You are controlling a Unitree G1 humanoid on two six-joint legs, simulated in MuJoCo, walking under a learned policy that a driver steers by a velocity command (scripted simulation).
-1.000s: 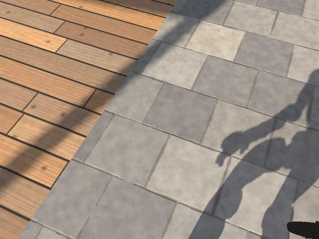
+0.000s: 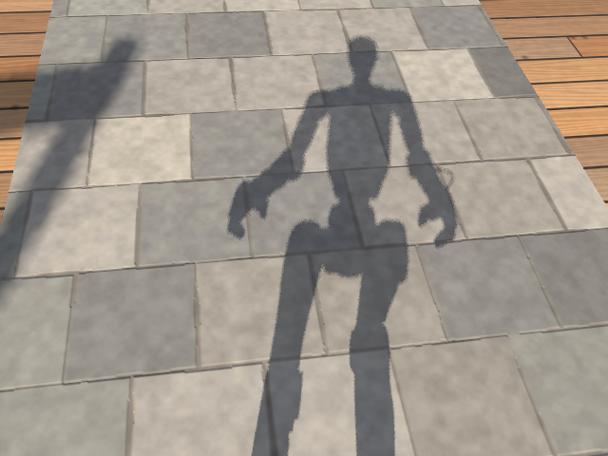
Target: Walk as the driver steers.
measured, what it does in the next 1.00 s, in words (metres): steps on the spot: right foot, then left foot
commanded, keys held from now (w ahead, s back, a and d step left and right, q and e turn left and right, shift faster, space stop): e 0.14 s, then no key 0.34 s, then q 0.52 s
